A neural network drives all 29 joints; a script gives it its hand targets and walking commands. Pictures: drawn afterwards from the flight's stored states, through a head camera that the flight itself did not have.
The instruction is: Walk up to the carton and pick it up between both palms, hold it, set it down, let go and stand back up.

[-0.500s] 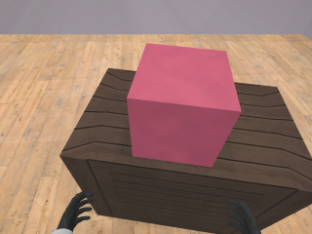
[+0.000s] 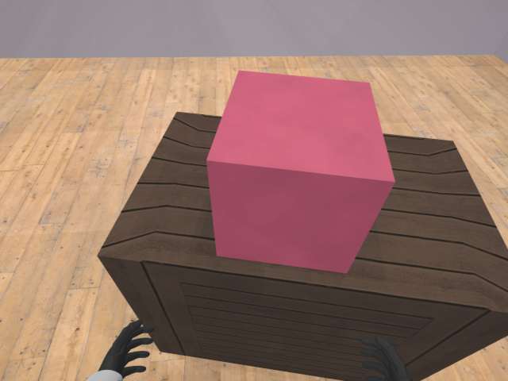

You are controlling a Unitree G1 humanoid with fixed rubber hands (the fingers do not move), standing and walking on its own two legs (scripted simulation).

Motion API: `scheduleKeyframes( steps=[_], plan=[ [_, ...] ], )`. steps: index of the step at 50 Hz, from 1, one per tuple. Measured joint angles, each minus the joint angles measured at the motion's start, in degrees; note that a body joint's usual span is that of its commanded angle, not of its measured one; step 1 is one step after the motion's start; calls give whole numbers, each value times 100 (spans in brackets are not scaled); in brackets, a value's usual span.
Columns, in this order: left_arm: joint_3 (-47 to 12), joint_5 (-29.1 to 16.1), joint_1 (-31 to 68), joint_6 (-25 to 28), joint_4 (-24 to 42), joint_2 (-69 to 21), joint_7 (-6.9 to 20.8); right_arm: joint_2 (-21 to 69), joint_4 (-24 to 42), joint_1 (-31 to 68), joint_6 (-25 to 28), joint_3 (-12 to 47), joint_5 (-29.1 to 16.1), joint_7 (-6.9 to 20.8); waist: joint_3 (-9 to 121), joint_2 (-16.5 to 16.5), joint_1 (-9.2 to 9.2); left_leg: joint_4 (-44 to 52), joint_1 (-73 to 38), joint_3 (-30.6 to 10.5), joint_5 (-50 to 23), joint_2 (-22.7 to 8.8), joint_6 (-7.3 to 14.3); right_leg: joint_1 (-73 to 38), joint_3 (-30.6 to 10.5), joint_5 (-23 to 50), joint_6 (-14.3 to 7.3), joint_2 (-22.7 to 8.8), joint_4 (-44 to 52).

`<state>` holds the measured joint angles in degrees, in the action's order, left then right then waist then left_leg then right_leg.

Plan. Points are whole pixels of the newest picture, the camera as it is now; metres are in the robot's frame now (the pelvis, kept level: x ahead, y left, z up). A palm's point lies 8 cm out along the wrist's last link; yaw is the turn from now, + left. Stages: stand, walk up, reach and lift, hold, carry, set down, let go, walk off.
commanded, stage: let go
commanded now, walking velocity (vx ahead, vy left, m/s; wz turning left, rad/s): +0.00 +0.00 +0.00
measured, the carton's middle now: (292, 170) +0.51 -0.05 +0.04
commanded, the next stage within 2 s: stand in 0.42 s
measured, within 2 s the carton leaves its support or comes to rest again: neither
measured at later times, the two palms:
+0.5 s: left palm out of the picture +0.14 +0.23 -0.09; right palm out of the picture +0.12 -0.23 -0.10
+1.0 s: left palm out of the picture -0.04 +0.25 -0.15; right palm out of the picture -0.03 -0.22 -0.14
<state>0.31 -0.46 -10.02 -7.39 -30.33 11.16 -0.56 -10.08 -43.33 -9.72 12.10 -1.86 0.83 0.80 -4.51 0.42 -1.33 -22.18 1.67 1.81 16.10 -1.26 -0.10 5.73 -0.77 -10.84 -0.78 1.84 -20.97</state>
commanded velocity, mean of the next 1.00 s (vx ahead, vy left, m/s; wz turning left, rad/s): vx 0.00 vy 0.00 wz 0.00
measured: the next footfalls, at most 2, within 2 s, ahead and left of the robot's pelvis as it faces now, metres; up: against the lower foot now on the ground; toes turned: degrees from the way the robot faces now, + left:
none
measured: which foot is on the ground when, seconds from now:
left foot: down 0.00-1.00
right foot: down 0.00-1.00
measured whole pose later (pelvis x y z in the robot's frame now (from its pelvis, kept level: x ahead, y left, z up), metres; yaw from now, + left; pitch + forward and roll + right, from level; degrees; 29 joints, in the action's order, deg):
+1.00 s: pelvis -0.01 +0.02 +0.00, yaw +1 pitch +0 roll -1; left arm 1.2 1.4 -20.5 1.1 -61.3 9.8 -0.7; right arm -10.3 -58.8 -22.9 1.0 -1.0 1.4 -0.7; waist 1.8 -0.4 -0.2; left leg -24.5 9.1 1.5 15.5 1.0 2.0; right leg 12.5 0.1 -10.6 1.2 -0.8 -23.0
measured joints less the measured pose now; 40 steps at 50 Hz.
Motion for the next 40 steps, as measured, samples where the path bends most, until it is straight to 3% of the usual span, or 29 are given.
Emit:
scheduleKeyframes(
  steps=[21,24,28,40],
  plan=[
    [-64,26,-23,-1,14,-27,-38,-46,135,-149,23,-76,42,33,3,-36,7,-142,145,42,3,-8,-6,156,17,-12,-12,-11,-160],
    [30,310,-105,439,-292,11,53,-81,163,-195,-603,-16,112,29,231,-30,72,-357,480,-16,63,-7,1,438,83,-58,0,-25,-309],
    [141,326,-295,738,-794,62,143,-139,-26,-416,-1105,-29,137,50,442,-26,101,-568,776,-56,141,1,20,696,127,-121,11,-41,-468],
    [170,247,-898,885,-2177,-12,87,-160,-895,-1185,-1148,-14,107,-47,569,-82,117,-383,850,-42,21,109,109,771,109,-21,102,-151,-308]
  ],
)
